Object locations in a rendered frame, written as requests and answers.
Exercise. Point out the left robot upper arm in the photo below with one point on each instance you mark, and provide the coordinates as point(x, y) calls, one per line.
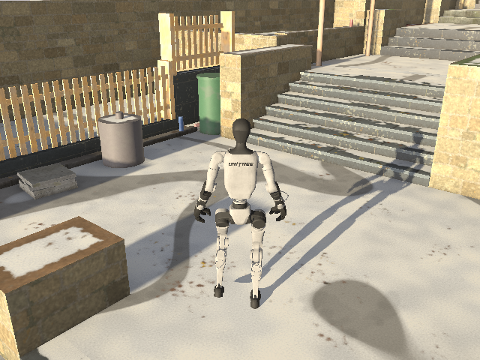
point(213, 168)

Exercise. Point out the robot left thigh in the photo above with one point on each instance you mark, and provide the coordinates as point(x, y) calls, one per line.
point(222, 220)

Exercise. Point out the right robot hand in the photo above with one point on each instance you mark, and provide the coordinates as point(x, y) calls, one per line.
point(283, 212)

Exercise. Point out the right robot foot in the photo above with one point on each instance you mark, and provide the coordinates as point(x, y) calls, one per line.
point(255, 302)

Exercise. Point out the robot left forearm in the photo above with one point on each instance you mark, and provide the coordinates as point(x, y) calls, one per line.
point(203, 198)

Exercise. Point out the right robot upper arm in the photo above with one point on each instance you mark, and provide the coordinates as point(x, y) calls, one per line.
point(268, 171)

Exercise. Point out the left robot hand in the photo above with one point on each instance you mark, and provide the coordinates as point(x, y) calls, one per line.
point(197, 213)

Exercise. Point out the robot right forearm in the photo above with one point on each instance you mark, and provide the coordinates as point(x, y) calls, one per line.
point(278, 199)

